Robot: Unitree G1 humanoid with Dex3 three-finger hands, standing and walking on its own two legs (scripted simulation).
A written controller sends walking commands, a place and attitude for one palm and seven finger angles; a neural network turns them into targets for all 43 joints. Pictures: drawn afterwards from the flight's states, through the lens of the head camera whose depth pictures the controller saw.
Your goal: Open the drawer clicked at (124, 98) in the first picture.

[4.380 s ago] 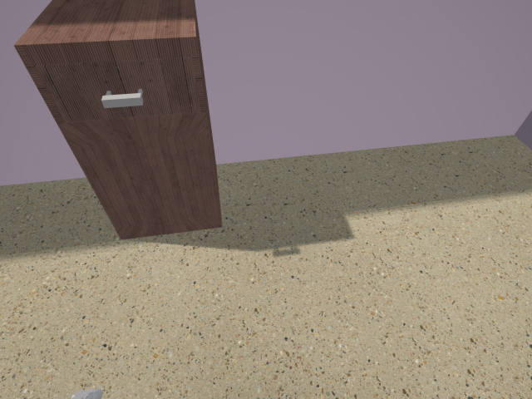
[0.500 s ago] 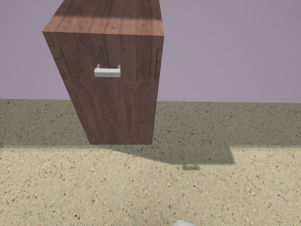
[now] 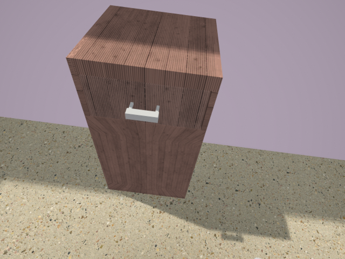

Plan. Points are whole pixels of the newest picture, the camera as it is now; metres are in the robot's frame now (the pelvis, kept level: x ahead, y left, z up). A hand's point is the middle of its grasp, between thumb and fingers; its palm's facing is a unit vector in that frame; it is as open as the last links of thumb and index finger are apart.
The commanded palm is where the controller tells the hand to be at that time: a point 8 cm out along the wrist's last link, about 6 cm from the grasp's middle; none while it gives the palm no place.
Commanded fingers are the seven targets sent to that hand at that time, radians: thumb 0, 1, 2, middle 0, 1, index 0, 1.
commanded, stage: come to a stop and stand still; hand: left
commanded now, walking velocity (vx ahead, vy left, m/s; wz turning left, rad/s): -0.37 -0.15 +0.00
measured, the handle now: (143, 110) +0.56 +0.15 -0.02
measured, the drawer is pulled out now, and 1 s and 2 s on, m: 0.00 0.00 0.00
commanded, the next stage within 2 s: look again from close up in 1.40 s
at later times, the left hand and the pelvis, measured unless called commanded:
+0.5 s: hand out of the picture +0.09 +0.13 -0.14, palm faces +0.00 -0.96 -0.28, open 7.4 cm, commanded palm none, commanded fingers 0.00 0.90 0.90 -0.20 -0.30 -0.20 -0.30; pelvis +0.01 -0.07 +0.00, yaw -1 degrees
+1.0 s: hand out of the picture -0.01 +0.18 -0.16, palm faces +0.08 -0.97 -0.21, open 7.4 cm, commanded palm none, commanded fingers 0.00 0.90 0.90 -0.20 -0.30 -0.20 -0.30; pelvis -0.01 -0.02 +0.02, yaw +1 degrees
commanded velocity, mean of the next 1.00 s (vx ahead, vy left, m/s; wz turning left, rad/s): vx -0.04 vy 0.06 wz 0.00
